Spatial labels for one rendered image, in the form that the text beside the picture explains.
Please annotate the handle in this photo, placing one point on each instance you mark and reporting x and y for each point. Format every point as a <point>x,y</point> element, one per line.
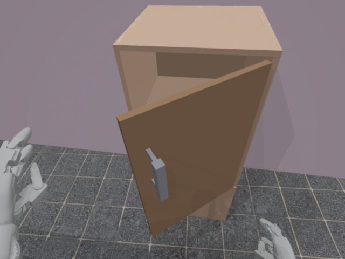
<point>160,177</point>

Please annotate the left robot forearm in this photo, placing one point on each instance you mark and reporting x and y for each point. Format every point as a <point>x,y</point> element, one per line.
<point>9,247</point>

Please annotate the robot left hand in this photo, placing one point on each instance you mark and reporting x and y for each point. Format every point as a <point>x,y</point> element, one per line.
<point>13,156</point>

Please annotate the robot right hand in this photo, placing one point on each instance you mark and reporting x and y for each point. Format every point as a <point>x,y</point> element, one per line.
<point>279,248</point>

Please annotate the cupboard door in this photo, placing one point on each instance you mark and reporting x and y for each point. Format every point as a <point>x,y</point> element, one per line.
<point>200,134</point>

